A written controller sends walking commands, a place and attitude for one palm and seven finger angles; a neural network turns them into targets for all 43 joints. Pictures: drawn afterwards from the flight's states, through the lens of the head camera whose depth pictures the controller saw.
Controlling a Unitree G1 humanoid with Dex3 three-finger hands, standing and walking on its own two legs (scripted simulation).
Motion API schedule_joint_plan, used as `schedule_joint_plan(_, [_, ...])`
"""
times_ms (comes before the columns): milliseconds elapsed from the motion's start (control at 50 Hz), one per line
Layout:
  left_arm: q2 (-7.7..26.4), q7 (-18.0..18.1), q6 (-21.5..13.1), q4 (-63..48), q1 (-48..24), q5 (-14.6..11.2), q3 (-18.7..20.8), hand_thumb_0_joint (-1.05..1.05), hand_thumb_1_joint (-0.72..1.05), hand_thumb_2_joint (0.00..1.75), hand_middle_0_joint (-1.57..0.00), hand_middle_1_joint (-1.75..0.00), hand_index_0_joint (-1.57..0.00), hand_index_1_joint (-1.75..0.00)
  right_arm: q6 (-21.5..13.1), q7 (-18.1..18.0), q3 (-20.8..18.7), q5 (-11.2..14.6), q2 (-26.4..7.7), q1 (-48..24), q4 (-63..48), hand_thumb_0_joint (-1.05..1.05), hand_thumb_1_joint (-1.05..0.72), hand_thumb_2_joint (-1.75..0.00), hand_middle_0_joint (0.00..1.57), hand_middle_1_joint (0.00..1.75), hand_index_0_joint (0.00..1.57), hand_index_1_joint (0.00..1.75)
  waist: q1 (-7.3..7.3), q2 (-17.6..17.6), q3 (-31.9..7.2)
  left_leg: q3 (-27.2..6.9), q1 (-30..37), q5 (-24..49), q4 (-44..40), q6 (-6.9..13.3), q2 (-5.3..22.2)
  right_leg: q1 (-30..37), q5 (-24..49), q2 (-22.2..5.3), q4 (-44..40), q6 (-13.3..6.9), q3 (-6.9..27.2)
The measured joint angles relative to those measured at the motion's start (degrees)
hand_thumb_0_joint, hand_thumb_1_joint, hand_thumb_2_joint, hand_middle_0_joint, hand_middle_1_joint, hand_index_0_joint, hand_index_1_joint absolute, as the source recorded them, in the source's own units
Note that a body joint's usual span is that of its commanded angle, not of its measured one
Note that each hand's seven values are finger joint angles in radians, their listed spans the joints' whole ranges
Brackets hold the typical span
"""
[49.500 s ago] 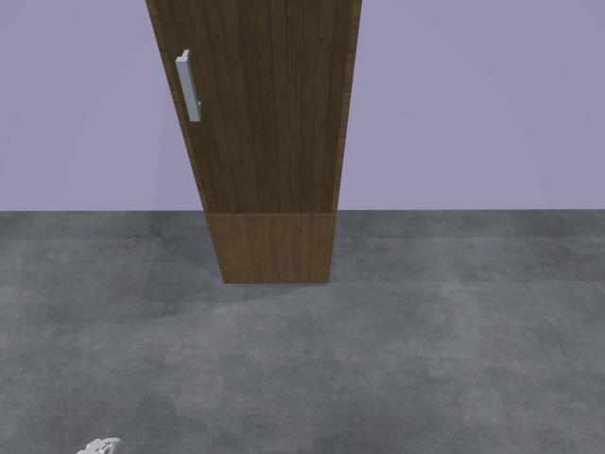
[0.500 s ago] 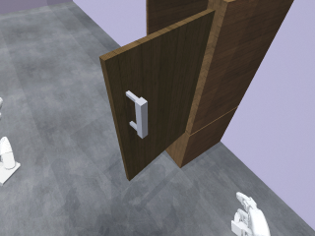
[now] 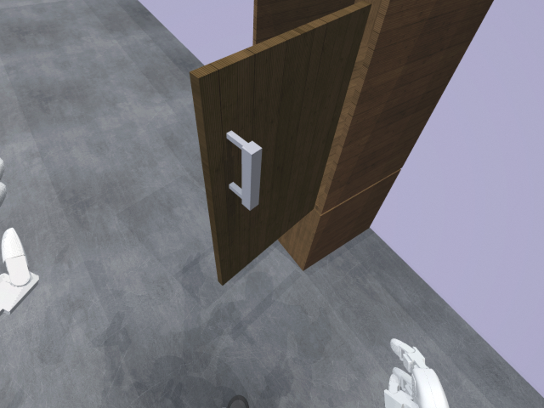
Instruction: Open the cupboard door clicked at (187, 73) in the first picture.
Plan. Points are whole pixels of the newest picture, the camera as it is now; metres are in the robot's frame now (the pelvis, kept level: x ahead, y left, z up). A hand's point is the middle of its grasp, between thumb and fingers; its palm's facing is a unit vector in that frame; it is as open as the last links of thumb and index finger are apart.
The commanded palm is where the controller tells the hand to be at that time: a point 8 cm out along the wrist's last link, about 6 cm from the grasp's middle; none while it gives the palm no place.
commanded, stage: step back with the hand held close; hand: left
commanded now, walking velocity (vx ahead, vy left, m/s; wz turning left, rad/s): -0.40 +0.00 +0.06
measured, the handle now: (242, 171) +0.45 +0.10 +0.08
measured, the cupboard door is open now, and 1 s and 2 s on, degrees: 100 100 100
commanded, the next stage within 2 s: stop stepping back and stand still in 0.08 s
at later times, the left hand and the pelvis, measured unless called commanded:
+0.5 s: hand out of the picture +0.09 +0.24 +0.15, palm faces +0.40 -0.81 -0.43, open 7.4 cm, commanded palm +0.03 +0.27 +0.17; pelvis -0.11 -0.02 -0.01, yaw +0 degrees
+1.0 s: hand out of the picture +0.07 +0.26 +0.14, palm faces +0.38 -0.79 -0.48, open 7.4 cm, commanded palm none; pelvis -0.12 -0.01 -0.01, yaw -1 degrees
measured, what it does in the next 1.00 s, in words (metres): walks backwards: right foot, then left foot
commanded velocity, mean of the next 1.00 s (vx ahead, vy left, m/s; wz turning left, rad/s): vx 0.03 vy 0.01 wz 0.01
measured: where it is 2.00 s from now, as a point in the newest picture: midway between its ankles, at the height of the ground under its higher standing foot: outside the picture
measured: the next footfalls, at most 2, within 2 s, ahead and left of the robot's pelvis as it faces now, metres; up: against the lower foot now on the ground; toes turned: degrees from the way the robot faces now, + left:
right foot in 0.10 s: -0.11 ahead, -0.11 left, +0.00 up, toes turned +2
left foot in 0.28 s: -0.01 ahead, +0.07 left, +0.00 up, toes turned -1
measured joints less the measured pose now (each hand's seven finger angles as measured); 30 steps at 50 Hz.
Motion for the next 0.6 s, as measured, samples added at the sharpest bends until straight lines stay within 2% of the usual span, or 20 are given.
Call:
schedule_joint_plan(60, [1.72, -1.12, 0.91, -0.19, -0.58, -0.96, -0.53, 0.01, 0.89, 0.9, -0.21, -0.3, -0.21, -0.3, 0.56, 0.43, 0.39, -0.06, 0.27, -2.7, -0.97, 0.01, -0.9, -0.89, 0.2, 0.3, 0.2, 0.3, -0.24, -0.51, 0.52, 0.59, -1.42, 3.66, -3.08, -0.68, -0.09, 3.45, 3.29, -0.3, -8.07, -0.81, -0.6])
schedule_joint_plan(100, [3.93, -1.91, 0.69, -1.32, 0.02, -1.8, 0.59, 0.01, 0.89, 0.9, -0.21, -0.3, -0.21, -0.3, 1.3, 0.71, 0.71, 0.12, 0.39, -4.62, -2.3, 0.01, -0.9, -0.89, 0.2, 0.3, 0.2, 0.3, -0.04, -1.76, 1.28, 1.73, -3.25, 5.16, -2.89, -1.17, -0.39, 5.42, 7.54, -1.05, -14.33, -1.55, -0.76])
schedule_joint_plan(120, [4.36, -2.35, 0.11, -1.66, 0.26, -2.04, 0.88, 0.01, 0.89, 0.9, -0.21, -0.3, -0.21, -0.3, 1.7, 0.79, 0.75, 0.27, 0.01, -5.68, -2.62, 0.01, -0.9, -0.89, 0.2, 0.3, 0.2, 0.3, 0.02, -1.18, 1.94, 1.79, -4.51, 5.24, -1.47, -1.5, 0.28, 5.46, 6.55, -0.55, -15.38, -1.96, -0.8])
schedule_joint_plan(160, [4.56, -3.0, -0.86, -2.13, 0.99, -2.35, 0.43, 0.01, 0.88, 0.9, -0.21, -0.3, -0.21, -0.3, 2.58, 0.56, 0.55, 1.04, -0.78, -6.44, -2.25, 0.01, -0.9, -0.89, 0.2, 0.3, 0.21, 0.3, -0.23, 0.56, 3.06, -0.09, -6.17, -1.09, 3.28, -2.74, 1.17, 5.21, 6.41, 0.97, -14.41, -2.47, -1.34])
schedule_joint_plan(200, [5.22, -3.35, -1.52, -2.76, 2.81, -1.84, 0.74, 0.01, 0.88, 0.9, -0.22, -0.3, -0.21, -0.3, 3.3, 0.04, 0.48, 1.9, -1.02, -5.09, -1.88, 0.01, -0.9, -0.89, 0.2, 0.3, 0.2, 0.3, 0.12, -0.44, 2.31, -1.35, -7.3, -10.1, 12.01, -3.55, -0.09, 4.74, 6.51, 0.54, -13.09, -2.62, -1.03])
schedule_joint_plan(220, [5.42, -3.37, -1.59, -2.87, 3.96, -1.51, 1.25, 0.01, 0.88, 0.9, -0.22, -0.3, -0.21, -0.3, 3.76, -0.27, 0.6, 2.01, -1.15, -4.14, -1.84, 0.01, -0.9, -0.89, 0.2, 0.3, 0.2, 0.3, 0.3, -1.27, 1.48, -1.47, -6.84, -12.15, 14.84, -3.71, -0.84, 4.42, 6.42, 0.08, -12.42, -2.61, -0.64])
schedule_joint_plan(240, [5.35, -3.22, -1.44, -2.74, 4.96, -1.26, 1.7, 0.01, 0.88, 0.9, -0.22, -0.3, -0.22, -0.3, 4.19, -0.65, 0.75, 2.07, -1.43, -3.14, -1.97, 0.01, -0.9, -0.89, 0.2, 0.3, 0.2, 0.3, 0.33, -1.83, 0.65, -1.38, -5.45, -12.06, 15.65, -3.77, -1.39, 4.23, 6.25, -0.28, -11.81, -2.57, -0.31])
schedule_joint_plan(280, [4.45, -2.6, -0.56, -1.85, 5.74, -1.04, 1.77, 0.01, 0.88, 0.9, -0.22, -0.3, -0.22, -0.3, 4.4, -1.47, 0.8, 2.17, -2.78, -1.06, -2.52, 0.01, -0.9, -0.89, 0.2, 0.3, 0.2, 0.3, -0.03, -1.15, -0.99, -1.45, -0.57, -5.68, 12.17, -3.25, -1.41, 4.06, 5.62, -0.07, -10.46, -2.33, -0.4])
schedule_joint_plan(300, [3.96, -2.27, -0.1, -0.84, 4.95, -1.0, 1.4, 0.01, 0.88, 0.9, -0.22, -0.3, -0.22, -0.3, 4.19, -1.9, 0.42, 2.3, -3.4, -0.29, -2.43, 0.01, -0.9, -0.89, 0.2, 0.3, 0.2, 0.3, -0.5, -0.65, -1.51, -1.86, 1.05, -7.31, 9.93, -2.58, -1.59, 3.86, 5.17, -0.02, -9.61, -2.12, -0.86])
schedule_joint_plan(360, [2.12, -1.33, 1.27, 3.57, 0.96, -0.63, 0.14, 0.01, 0.88, 0.9, -0.22, -0.3, -0.22, -0.3, 3.74, -2.74, -0.29, 2.54, -4.09, 0.53, -1.33, 0.01, -0.9, -0.89, 0.2, 0.3, 0.2, 0.3, -0.88, -1.18, -1.12, -1.94, 2.43, -7.2, 7.89, -1.51, -2.72, 4.26, 5.66, -1.1, -9.26, -1.69, -1.25])
schedule_joint_plan(440, [0.2, -0.86, 2.6, 5.72, 0.34, -0.26, -0.86, 0.01, 0.88, 0.9, -0.21, -0.3, -0.21, -0.3, 2.74, -2.84, -0.19, 1.76, -4.24, 1.9, -1.63, 0.01, -0.9, -0.89, 0.2, 0.3, 0.2, 0.3, -2.25, -0.56, -1.36, -2.67, 2.95, -4.64, 5.56, -1.85, -2.4, 4.7, 7.93, -0.64, -11.23, -1.86, -1.92])
schedule_joint_plan(500, [-0.2, -0.81, 2.33, 4.69, 1.86, 0.21, -1.55, 0.01, 0.88, 0.9, -0.21, -0.3, -0.21, -0.3, 2.36, -2.67, -0.27, 1.31, -3.67, 3.43, -1.69, 0.01, -0.9, -0.89, 0.2, 0.3, 0.2, 0.3, -2.72, -0.53, -1.98, -3.64, 1.52, -9.44, 7.71, -3.08, -2.35, 4.67, 9.15, -0.34, -12.46, -2.63, -2.69])
schedule_joint_plan(560, [-0.44, -0.57, 1.65, 3.1, 2.91, 0.6, -2.19, 0.01, 0.88, 0.9, -0.21, -0.3, -0.21, -0.3, 2.26, -2.49, -0.47, 1.11, -3.62, 4.95, -0.35, 0.01, -0.9, -0.89, 0.2, 0.3, 0.2, 0.3, -1.78, -0.38, -2.7, -4.05, 0.39, -13.43, 14.95, -3.77, -2.0, 4.28, 9.25, 0.2, -11.26, -2.7, -2.47])
schedule_joint_plan(600, [-0.52, -0.36, 1.0, 3.29, 1.88, 0.99, -2.53, 0.01, 0.88, 0.9, -0.21, -0.3, -0.21, -0.3, 2.06, -2.63, -0.54, 1.14, -3.76, 6.27, 0.8, 0.01, -0.9, -0.89, 0.2, 0.3, 0.2, 0.3, -1.55, -0.14, -3.48, -3.78, 2.62, -14.83, 15.06, -3.51, -1.28, 4.01, 8.21, 0.39, -9.67, -2.29, -2.87])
